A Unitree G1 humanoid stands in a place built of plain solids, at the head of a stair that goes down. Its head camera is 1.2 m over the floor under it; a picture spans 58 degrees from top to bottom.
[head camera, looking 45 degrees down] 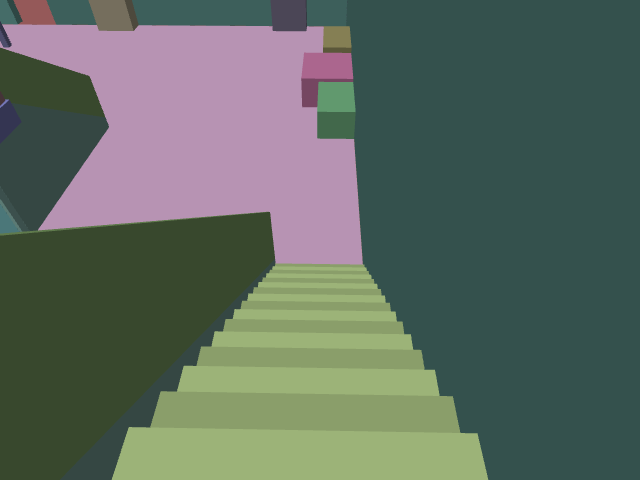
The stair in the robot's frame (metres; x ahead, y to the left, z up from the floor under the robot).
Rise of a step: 0.20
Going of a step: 0.23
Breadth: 1.27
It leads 1 degrees to the right of straight ahead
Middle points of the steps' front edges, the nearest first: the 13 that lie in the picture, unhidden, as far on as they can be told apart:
0.62 0.06 -0.40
0.86 0.06 -0.60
1.09 0.06 -0.80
1.32 0.05 -0.99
1.55 0.05 -1.19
1.78 0.04 -1.39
2.02 0.04 -1.59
2.25 0.04 -1.79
2.48 0.03 -1.99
2.71 0.03 -2.19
2.94 0.02 -2.39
3.18 0.02 -2.59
3.41 0.02 -2.79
